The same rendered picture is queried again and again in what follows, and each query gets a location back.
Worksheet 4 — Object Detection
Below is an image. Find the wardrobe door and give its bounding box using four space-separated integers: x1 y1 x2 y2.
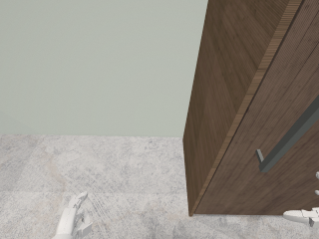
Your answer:
193 0 319 216

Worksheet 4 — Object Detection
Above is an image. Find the left robot hand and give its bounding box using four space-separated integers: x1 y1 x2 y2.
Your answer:
54 191 93 239

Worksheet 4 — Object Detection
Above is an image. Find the handle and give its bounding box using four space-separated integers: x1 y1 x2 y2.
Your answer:
255 64 319 172

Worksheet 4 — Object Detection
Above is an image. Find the right robot hand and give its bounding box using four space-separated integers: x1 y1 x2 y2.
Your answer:
283 171 319 228

